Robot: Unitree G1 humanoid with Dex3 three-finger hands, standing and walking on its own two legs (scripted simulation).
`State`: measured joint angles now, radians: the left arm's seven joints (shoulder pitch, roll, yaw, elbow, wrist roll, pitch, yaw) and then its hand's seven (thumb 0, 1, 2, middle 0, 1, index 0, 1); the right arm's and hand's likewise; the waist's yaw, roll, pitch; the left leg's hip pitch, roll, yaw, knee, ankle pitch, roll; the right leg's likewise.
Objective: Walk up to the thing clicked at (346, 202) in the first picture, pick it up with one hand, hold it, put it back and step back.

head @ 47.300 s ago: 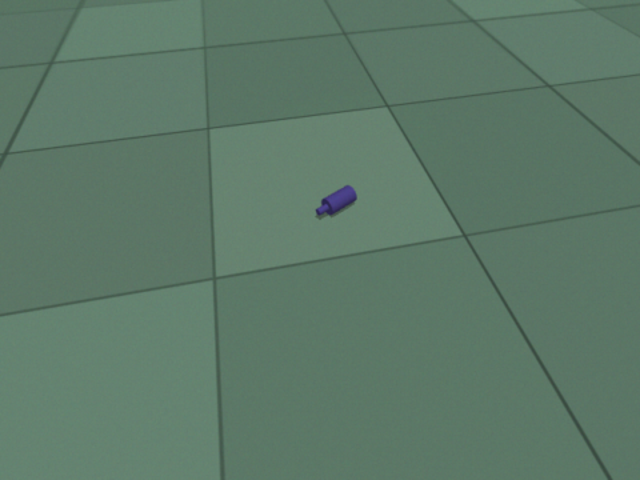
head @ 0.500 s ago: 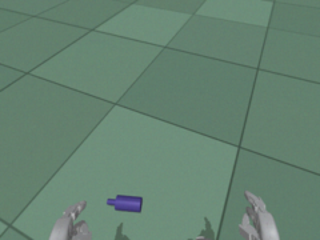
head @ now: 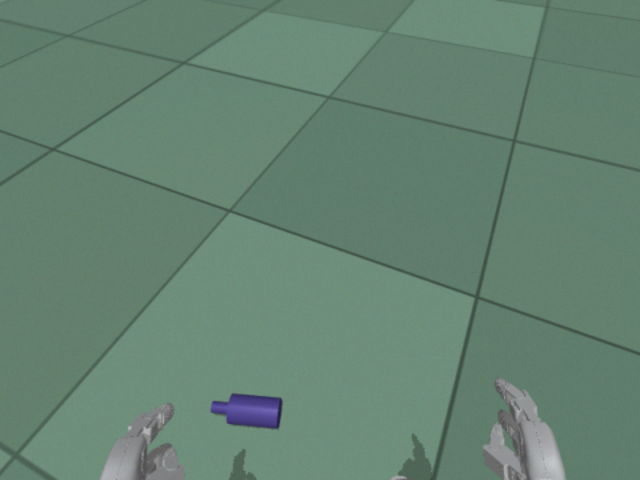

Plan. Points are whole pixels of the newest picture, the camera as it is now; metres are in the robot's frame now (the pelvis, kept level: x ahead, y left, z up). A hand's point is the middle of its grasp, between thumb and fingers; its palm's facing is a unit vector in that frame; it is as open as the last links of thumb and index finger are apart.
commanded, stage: home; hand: left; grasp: from above
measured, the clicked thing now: (245, 409) +0.44 +0.21 -0.67
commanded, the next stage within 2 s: stand in 0.84 s
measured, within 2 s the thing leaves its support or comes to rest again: neither
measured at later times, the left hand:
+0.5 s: hand (174, 474) +0.17 +0.19 -0.04, palm faces +0.05 -0.98 -0.19, open 7.4 cm
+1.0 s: hand (172, 473) +0.17 +0.19 -0.06, palm faces +0.02 -0.96 -0.27, open 7.4 cm
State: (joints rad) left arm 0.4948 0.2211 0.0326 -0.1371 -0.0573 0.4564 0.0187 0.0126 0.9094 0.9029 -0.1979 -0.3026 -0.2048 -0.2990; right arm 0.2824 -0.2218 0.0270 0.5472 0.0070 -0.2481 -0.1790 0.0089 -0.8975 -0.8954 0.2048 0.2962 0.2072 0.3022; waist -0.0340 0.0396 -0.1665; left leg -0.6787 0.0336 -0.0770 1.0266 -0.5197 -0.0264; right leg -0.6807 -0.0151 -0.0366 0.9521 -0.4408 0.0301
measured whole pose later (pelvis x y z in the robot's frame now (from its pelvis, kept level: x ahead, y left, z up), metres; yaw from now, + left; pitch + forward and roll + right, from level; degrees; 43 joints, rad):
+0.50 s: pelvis +0.00 +0.01 +0.00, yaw +0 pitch +10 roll -3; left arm 0.50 0.23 0.03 -0.15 -0.06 0.46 0.02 0.01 0.91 0.90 -0.20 -0.30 -0.20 -0.30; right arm 0.29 -0.22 0.03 0.54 0.01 -0.24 -0.17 0.01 -0.90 -0.90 0.21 0.30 0.21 0.30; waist -0.04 0.04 -0.17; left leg -0.68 0.03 -0.07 1.04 -0.53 -0.02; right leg -0.68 -0.02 -0.03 0.95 -0.44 0.04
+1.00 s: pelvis -0.01 +0.00 +0.00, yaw +0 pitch +6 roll -2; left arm 0.37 0.26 0.01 0.08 0.01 0.27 0.03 0.01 0.91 0.90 -0.20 -0.30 -0.21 -0.30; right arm 0.23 -0.23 0.02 0.64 -0.07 -0.18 -0.12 0.01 -0.90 -0.90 0.20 0.30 0.21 0.30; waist 0.00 0.01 -0.07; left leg -0.60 0.02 -0.05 1.00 -0.51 -0.01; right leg -0.61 -0.03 -0.01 0.94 -0.43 0.03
